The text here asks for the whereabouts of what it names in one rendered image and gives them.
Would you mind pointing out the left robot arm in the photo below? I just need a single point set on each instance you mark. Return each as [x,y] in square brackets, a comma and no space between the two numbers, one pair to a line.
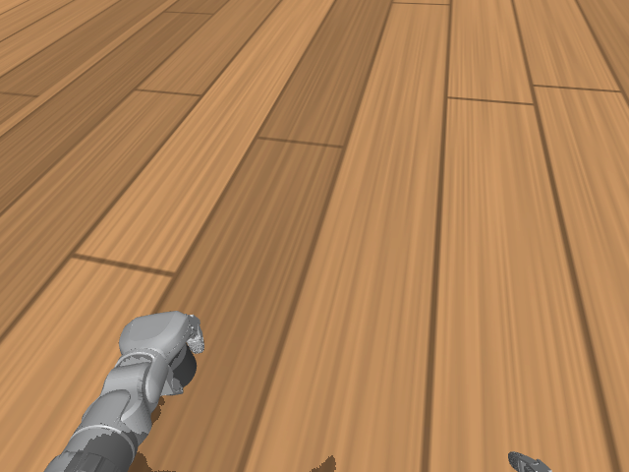
[118,421]

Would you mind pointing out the right robot hand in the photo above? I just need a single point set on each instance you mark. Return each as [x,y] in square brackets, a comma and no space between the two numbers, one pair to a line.
[524,463]

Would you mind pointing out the left robot hand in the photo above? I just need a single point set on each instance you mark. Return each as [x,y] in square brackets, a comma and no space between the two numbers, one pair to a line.
[165,333]

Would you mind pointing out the tin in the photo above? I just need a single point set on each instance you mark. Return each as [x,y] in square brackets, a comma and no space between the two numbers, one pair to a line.
[184,366]

